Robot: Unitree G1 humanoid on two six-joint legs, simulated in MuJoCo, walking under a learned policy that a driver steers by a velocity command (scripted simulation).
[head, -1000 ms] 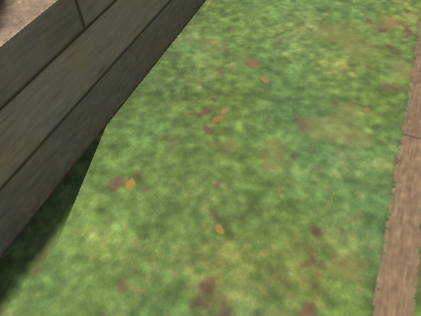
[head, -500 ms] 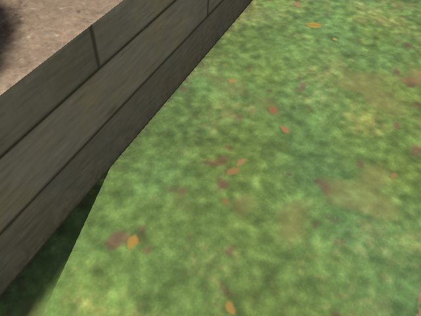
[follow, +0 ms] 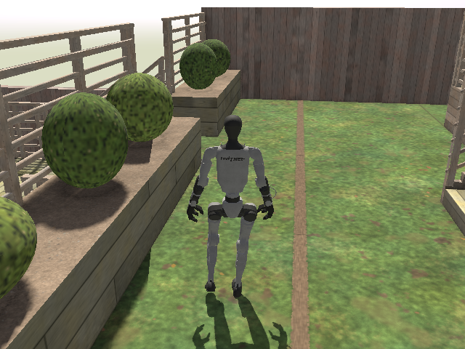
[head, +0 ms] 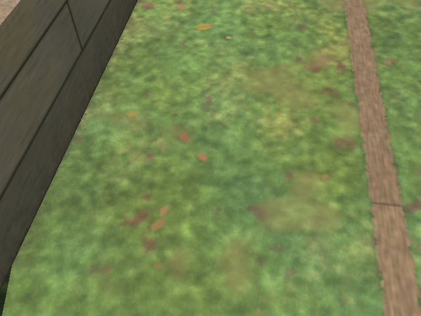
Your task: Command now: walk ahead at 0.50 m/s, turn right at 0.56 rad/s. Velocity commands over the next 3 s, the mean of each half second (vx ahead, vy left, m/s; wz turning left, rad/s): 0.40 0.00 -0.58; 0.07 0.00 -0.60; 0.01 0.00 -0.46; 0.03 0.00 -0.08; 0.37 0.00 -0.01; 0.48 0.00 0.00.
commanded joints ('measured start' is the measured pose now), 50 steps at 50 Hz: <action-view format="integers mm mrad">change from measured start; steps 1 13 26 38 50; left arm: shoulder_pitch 42 225 158 -77 -63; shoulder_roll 118 161 99 79 153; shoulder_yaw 24 32 20 -5 14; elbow -48 -44 -117 -239 -237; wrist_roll -11 6 20 12 -4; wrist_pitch -36 -29 63 93 51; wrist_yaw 5 20 -7 -41 12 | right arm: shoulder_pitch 79 -304 -20 7 25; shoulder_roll -87 -97 -129 -206 -169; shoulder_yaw -20 -2 -11 -49 -51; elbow -49 -199 -152 -141 -136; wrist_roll -18 3 13 1 7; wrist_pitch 29 19 13 60 115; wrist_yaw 8 23 -25 -16 -9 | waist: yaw -32 100 42 -9 -15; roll -5 -81 132 156 -120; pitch -62 -12 -133 -109 -115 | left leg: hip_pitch -106 -212 258 212 -107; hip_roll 28 -54 198 240 -52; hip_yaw -8 1 -103 69 -5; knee -74 -568 -885 -898 -108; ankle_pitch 37 282 779 267 -45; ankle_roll -33 -40 191 180 -39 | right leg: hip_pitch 96 277 -198 -79 152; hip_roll -262 -245 -101 -143 -298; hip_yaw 296 372 100 -20 316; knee -229 -139 791 325 -124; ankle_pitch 395 485 -225 -191 440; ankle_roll -152 -83 157 136 -76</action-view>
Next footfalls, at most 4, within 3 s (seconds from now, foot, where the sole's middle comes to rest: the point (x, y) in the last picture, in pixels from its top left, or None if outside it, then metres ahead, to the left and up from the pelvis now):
0.36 left None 0.39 0.11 -0.77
0.84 right None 0.27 -0.09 -0.77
1.34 left None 0.38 0.07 -0.77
1.68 right None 0.19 -0.04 -0.77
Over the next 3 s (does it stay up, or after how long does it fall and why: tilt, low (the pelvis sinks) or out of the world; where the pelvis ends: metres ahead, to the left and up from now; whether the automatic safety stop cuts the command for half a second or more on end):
stays up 0.56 -0.29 0.01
